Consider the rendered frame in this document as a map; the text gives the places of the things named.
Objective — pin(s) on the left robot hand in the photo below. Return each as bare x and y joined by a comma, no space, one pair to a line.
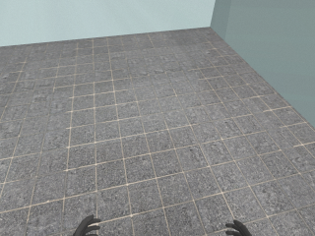
84,227

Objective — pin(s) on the right robot hand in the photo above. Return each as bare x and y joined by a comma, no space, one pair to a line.
243,231

